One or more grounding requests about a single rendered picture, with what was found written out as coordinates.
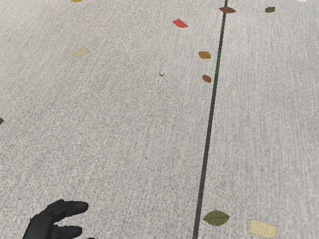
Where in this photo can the robot left hand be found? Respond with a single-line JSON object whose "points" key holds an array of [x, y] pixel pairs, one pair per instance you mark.
{"points": [[42, 226]]}

